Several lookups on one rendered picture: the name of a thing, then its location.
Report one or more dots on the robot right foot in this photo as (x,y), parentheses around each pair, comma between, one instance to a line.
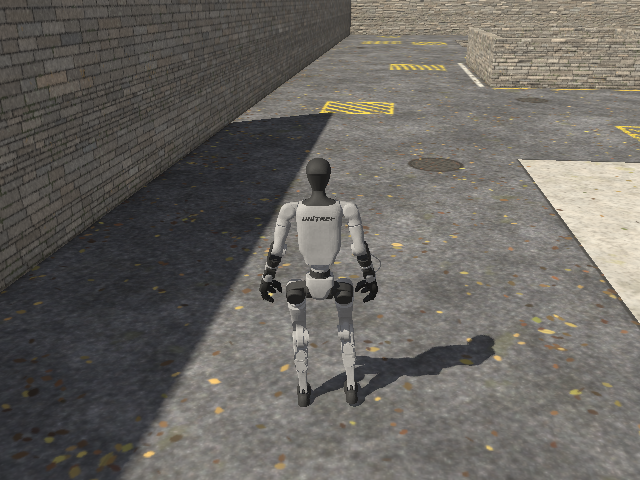
(351,395)

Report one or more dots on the robot right upper arm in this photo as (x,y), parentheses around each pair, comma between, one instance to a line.
(351,212)

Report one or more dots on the right robot hand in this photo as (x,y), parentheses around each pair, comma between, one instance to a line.
(372,287)

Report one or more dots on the robot left foot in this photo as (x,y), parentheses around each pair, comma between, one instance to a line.
(303,399)

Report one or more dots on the right robot forearm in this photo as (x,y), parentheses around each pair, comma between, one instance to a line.
(366,265)

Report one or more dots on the left robot hand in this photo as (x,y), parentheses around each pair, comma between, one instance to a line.
(265,286)

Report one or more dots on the robot left upper arm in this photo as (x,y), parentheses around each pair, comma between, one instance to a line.
(287,212)

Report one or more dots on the left robot forearm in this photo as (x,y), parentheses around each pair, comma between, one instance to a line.
(271,265)

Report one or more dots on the robot foot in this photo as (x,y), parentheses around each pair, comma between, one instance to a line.
(351,395)
(303,399)

